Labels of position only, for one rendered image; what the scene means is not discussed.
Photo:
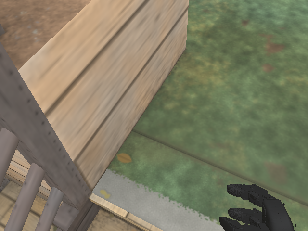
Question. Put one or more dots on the right robot hand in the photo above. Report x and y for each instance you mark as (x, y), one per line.
(274, 216)

